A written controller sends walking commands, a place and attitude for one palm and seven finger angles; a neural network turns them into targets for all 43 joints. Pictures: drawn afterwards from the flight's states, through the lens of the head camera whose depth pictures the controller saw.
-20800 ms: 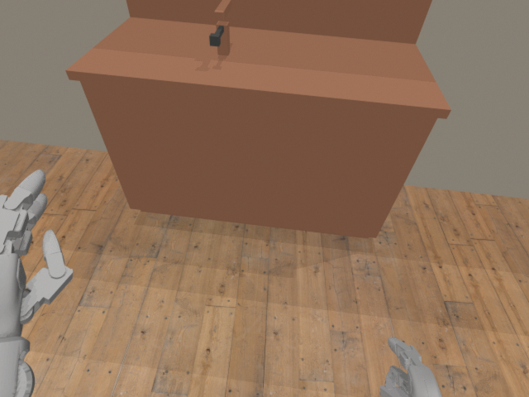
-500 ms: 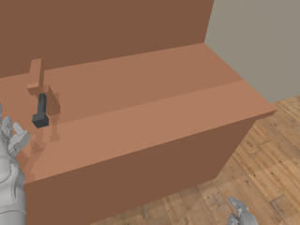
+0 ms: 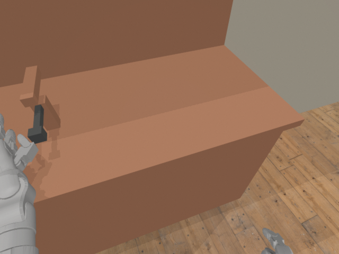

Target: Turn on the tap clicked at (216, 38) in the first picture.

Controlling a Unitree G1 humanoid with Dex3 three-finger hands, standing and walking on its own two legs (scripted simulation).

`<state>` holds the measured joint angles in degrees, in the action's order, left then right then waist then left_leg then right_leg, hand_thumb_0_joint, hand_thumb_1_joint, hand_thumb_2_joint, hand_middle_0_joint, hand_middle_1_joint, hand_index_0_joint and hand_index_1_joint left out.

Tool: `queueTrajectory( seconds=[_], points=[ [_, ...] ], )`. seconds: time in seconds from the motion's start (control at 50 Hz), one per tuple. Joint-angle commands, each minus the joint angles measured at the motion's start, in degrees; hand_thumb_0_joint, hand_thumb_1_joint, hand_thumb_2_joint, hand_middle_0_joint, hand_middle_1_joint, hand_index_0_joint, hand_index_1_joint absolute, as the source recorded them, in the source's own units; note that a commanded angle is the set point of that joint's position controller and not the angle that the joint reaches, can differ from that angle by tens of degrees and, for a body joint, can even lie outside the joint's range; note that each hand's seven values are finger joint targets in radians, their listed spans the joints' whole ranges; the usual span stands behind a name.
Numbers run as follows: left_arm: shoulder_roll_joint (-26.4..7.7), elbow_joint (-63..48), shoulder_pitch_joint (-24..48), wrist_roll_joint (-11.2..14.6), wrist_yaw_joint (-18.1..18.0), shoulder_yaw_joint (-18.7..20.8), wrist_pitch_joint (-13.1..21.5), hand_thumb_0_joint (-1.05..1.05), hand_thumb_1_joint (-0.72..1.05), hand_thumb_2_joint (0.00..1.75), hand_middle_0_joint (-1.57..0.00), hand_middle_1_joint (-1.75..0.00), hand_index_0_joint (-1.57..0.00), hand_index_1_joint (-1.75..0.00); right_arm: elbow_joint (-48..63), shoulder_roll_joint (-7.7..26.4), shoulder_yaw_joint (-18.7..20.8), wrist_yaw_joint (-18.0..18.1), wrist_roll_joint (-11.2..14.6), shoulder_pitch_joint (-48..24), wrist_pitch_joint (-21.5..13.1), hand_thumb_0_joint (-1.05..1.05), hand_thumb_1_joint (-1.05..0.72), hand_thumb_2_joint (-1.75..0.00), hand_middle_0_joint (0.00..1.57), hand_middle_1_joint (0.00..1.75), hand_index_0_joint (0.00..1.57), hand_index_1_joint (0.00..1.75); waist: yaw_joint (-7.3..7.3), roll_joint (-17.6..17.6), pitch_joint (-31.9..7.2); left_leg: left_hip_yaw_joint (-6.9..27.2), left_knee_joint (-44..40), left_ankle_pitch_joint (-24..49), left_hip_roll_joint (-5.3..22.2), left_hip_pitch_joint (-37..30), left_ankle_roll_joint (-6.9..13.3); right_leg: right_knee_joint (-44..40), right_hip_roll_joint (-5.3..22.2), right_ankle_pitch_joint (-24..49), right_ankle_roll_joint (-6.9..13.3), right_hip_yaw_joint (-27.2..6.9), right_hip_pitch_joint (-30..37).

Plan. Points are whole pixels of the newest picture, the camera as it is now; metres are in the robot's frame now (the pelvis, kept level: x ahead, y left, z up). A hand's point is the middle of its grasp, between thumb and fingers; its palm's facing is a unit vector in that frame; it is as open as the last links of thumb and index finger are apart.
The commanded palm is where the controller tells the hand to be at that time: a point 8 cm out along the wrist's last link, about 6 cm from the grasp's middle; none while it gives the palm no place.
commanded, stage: push the lever round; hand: left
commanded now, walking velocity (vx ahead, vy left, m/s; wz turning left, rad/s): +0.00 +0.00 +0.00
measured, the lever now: (37, 134) +0.34 +0.33 +0.11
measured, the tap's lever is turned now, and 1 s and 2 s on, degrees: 1 32 57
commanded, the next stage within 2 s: none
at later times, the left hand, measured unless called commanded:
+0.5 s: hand (49, 140) +0.33 +0.31 +0.10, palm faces +0.71 -0.71 -0.05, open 7.8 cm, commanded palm +0.29 +0.33 +0.10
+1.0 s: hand (63, 131) +0.36 +0.29 +0.10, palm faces +0.78 -0.63 -0.05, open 7.8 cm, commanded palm +0.30 +0.30 +0.10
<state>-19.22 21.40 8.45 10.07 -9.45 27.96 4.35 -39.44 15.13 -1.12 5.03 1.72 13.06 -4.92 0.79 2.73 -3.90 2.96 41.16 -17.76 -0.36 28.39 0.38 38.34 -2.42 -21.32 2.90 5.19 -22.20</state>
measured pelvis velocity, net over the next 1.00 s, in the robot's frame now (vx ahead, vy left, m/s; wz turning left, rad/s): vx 0.01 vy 0.01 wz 0.00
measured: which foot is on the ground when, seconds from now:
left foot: down 0.00-1.00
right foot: down 0.00-1.00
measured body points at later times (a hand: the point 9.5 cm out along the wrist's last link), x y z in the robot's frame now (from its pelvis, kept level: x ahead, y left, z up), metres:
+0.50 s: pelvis +0.00 +0.00 +0.00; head +0.01 -0.01 +0.45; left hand +0.29 +0.34 +0.11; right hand +0.15 -0.24 -0.10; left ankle +0.03 +0.11 -0.72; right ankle -0.02 -0.09 -0.72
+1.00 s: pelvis +0.01 +0.01 +0.00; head +0.02 +0.00 +0.45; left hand +0.31 +0.31 +0.11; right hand +0.16 -0.24 -0.10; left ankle +0.03 +0.11 -0.72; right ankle -0.02 -0.09 -0.72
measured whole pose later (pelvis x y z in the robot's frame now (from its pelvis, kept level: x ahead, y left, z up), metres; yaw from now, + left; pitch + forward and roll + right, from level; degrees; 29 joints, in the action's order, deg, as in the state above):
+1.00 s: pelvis +0.01 +0.01 +0.00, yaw +0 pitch +5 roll -2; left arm -8.4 19.3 15.1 2.0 -33.7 20.1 -0.7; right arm -39.9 13.3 0.1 2.6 -0.6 11.2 -0.5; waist -0.1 2.6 -5.8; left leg 2.6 41.6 -18.7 -0.9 28.3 0.9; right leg 38.4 -1.9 -22.0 2.3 4.8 -21.9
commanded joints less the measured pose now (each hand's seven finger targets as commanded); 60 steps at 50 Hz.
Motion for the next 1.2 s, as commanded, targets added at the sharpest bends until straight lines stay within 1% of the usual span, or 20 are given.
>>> queueTrajectory(
  seconds=[0.0,0.08,0.16,0.28,0.3,0.42,0.48,0.56,0.64,0.72,0.82,0.84,0.88,0.9,0.96,1.02,1.06,1.08,1.12,1.18],
  points=[
    [-15.69,-12.87,17.6,-0.74,-1.9,2.25,4.76,0.0,0.9,0.9,-0.15,-0.15,-0.15,-0.15,7.7,7.72,2.59,0.5,-0.36,-4.24,-2.64,0.0,-0.9,-0.9,0.2,0.3,0.2,0.3,-0.93,1.59,-12.37,1.01,-4.03,8.9,-1.12,-8.47,2.07,-6.37,1.16,14.54,-1.7,-3.92,1.17],
    [-15.42,-14.53,18.87,-1.51,-3.27,1.57,5.18,0.0,0.9,0.9,-0.15,-0.15,-0.15,-0.15,7.58,7.58,2.57,0.52,-0.44,-4.65,-2.4,0.0,-0.9,-0.9,0.2,0.3,0.2,0.3,-0.93,3.08,-13.34,0.86,-3.69,9.27,-1.09,-9.04,2.15,-6.27,1.27,14.88,-1.65,-4.13,1.2],
    [-14.23,-12.73,19.95,-1.35,-4.64,0.79,4.9,0.0,0.9,0.9,-0.15,-0.15,-0.15,-0.15,7.47,7.65,2.56,0.52,-0.44,-4.74,-2.21,0.0,-0.9,-0.9,0.2,0.3,0.2,0.3,-1.47,0.18,-11.94,1.05,-3.83,7.24,-1.1,-7.55,2.19,-6.74,1.33,13.36,-1.88,-4.15,0.69],
    [-13.41,-13.92,22.72,-3.36,-8.23,-0.23,4.35,0.0,0.9,0.9,-0.15,-0.15,-0.15,-0.15,7.26,7.42,2.53,0.54,-0.77,-5.63,-1.84,0.0,-0.9,-0.9,0.2,0.3,0.2,0.3,-1.56,2.38,-12.13,1.24,-4.08,6.77,-1.04,-8.42,2.14,-6.71,1.42,11.94,-1.68,-3.96,-0.04],
    [-11.64,-13.74,22.4,-3.55,-8.75,-1.67,4.13,0.0,0.9,0.9,-0.15,-0.15,-0.15,-0.15,7.61,7.27,2.48,0.44,-0.84,-5.58,-1.71,0.0,-0.9,-0.9,0.2,0.3,0.2,0.3,-1.47,2.39,-12.37,1.33,-4.34,6.37,-1.08,-8.48,2.03,-6.61,1.4,11.41,-1.63,-3.83,-0.03],
    [-10.52,-12.16,22.28,-4.07,-12.04,-1.63,3.08,0.0,0.9,0.9,-0.15,-0.15,-0.15,-0.15,7.78,7.11,2.56,0.21,-1.07,-6.24,-1.08,0.0,-0.9,-0.9,0.2,0.3,0.2,0.3,-1.41,-1.17,-12.87,1.16,-4.08,6.06,-1.08,-7.27,2.01,-6.82,1.5,11.57,-1.96,-3.83,0.81],
    [-11.61,-13.1,23.67,-5.28,-13.79,-0.72,2.79,0.0,0.9,0.9,-0.15,-0.15,-0.15,-0.15,7.58,7.05,2.55,0.13,-1.32,-6.47,-0.6,0.0,-0.9,-0.9,0.2,0.3,0.2,0.3,-0.94,2.01,-13.21,1.16,-4.15,7.08,-1.08,-7.81,1.89,-6.56,1.59,12.18,-1.61,-3.89,1.04],
    [-7.62,-14.22,24.96,-6.32,-15.73,-4.28,2.35,0.0,0.9,0.9,-0.15,-0.15,-0.15,-0.15,8.06,6.67,2.61,-0.4,-1.57,-6.52,-0.45,0.0,-0.9,-0.9,0.2,0.3,0.2,0.3,-1.33,2.89,-14.04,1.35,-4.06,8.0,-0.93,-8.77,1.69,-6.09,1.41,12.63,-1.32,-3.43,0.77],
    [-5.79,-13.23,26.0,-6.63,-17.84,-5.16,1.76,0.0,0.9,0.9,-0.15,-0.15,-0.15,-0.15,7.7,6.87,2.83,-0.6,-1.7,-6.55,-0.09,0.0,-0.9,-0.9,0.2,0.3,0.2,0.3,-2.06,-0.3,-13.56,1.6,-3.89,8.26,-0.74,-8.59,1.68,-6.18,1.34,13.05,-1.47,-3.08,0.34],
    [-3.24,-15.1,26.11,-8.0,-20.21,-7.11,1.46,0.0,0.9,0.9,-0.15,-0.15,-0.15,-0.15,7.7,6.51,3.1,-1.04,-1.95,-6.68,0.1,0.0,-0.9,-0.9,0.2,0.3,0.2,0.3,-1.56,2.05,-15.33,1.85,-3.92,10.39,-0.59,-10.28,1.27,-5.35,1.31,13.81,-1.1,-2.67,0.56],
    [-3.11,-14.34,24.65,-8.8,-23.0,-5.91,0.19,0.0,0.9,0.9,-0.15,-0.15,-0.15,-0.15,7.62,6.47,3.48,-1.38,-2.29,-6.59,0.97,0.0,-0.9,-0.9,0.2,0.3,0.2,0.3,-0.88,-1.2,-16.45,1.78,-3.75,13.25,-0.47,-9.87,1.09,-4.93,1.31,16.4,-1.04,-2.29,2.54],
    [-1.52,-14.42,24.88,-8.87,-23.25,-7.27,-0.21,0.0,0.9,0.9,-0.15,-0.15,-0.15,-0.15,7.65,6.38,3.43,-1.5,-2.42,-6.89,1.12,0.0,-0.9,-0.9,0.2,0.3,0.2,0.3,-1.09,-0.13,-16.39,1.32,-3.47,14.05,-0.58,-10.33,1.1,-5.01,1.43,17.44,-1.12,-2.39,2.47],
    [-3.51,-14.53,25.57,-9.39,-24.21,-5.35,-0.78,0.0,0.9,0.9,-0.15,-0.15,-0.15,-0.15,7.24,6.52,3.53,-1.53,-2.41,-6.99,1.65,0.0,-0.9,-0.9,0.2,0.3,0.2,0.3,-0.74,0.26,-15.71,1.63,-3.88,14.41,-0.41,-10.0,0.88,-5.17,1.46,17.12,-0.91,-2.37,2.83],
    [-0.9,-15.88,25.96,-9.44,-24.48,-7.55,-0.84,0.0,0.9,0.9,-0.15,-0.15,-0.15,-0.15,7.64,6.1,3.48,-1.8,-2.52,-7.1,1.65,0.0,-0.9,-0.9,0.2,0.3,0.2,0.3,-0.89,1.17,-16.02,1.42,-3.69,15.27,-0.49,-10.76,0.9,-5.03,1.51,17.94,-0.9,-2.24,2.88],
    [-0.39,-16.8,24.14,-9.89,-25.66,-7.67,-1.01,0.0,0.9,0.9,-0.15,-0.15,-0.15,-0.15,7.74,5.9,3.66,-2.19,-2.76,-6.97,1.82,0.0,-0.9,-0.9,0.2,0.3,0.2,0.3,-0.49,0.69,-16.83,1.43,-3.49,16.98,-0.27,-11.25,0.69,-4.84,1.42,19.04,-0.7,-1.98,3.65],
    [2.6,-17.82,24.49,-10.23,-26.5,-10.15,-1.17,0.0,0.9,0.9,-0.15,-0.15,-0.15,-0.15,7.65,5.8,3.72,-2.63,-2.91,-7.48,1.89,0.0,-0.9,-0.9,0.2,0.3,0.2,0.3,-0.82,0.96,-16.06,1.81,-3.52,17.99,-0.03,-12.28,0.49,-4.79,1.36,18.69,-0.62,-1.63,2.7],
    [2.35,-16.22,23.03,-10.04,-27.03,-9.45,-1.78,0.0,0.9,0.9,-0.15,-0.15,-0.15,-0.15,7.6,5.86,3.79,-2.61,-2.89,-7.78,2.12,0.0,-0.9,-0.9,0.2,0.3,0.2,0.3,-0.89,-2.04,-14.62,1.58,-3.8,16.23,-0.03,-10.91,0.65,-5.49,1.43,18.02,-0.81,-1.6,3.05],
    [1.16,-16.48,23.52,-10.03,-27.34,-8.13,-2.09,0.0,0.9,0.9,-0.15,-0.15,-0.15,-0.15,7.37,5.97,3.75,-2.47,-2.86,-8.33,2.43,0.0,-0.9,-0.9,0.2,0.3,0.2,0.3,-0.5,-0.84,-14.06,1.73,-4.14,15.79,-0.13,-10.54,0.56,-5.65,1.51,17.45,-0.64,-1.73,3.25],
    [3.55,-15.73,25.23,-9.87,-27.75,-10.24,-2.84,0.0,0.9,0.9,-0.15,-0.15,-0.15,-0.15,7.41,5.65,3.58,-2.47,-2.83,-8.73,2.6,0.0,-0.9,-0.9,0.2,0.3,0.2,0.3,-1.11,-2.31,-13.21,1.61,-4.41,14.57,-0.23,-10.52,0.65,-6.15,1.62,16.66,-0.84,-1.59,2.84],
    [1.92,-14.2,29.96,-10.38,-28.84,-9.09,-3.37,0.0,0.9,0.9,-0.15,-0.15,-0.15,-0.15,6.28,5.5,3.29,-2.15,-2.87,-9.6,2.91,0.0,-0.9,-0.9,0.2,0.3,0.2,0.3,-1.7,-0.95,-11.04,1.84,-5.07,10.94,-0.35,-9.49,0.72,-7.26,1.79,13.03,-0.81,-1.97,1.26]
  ],
)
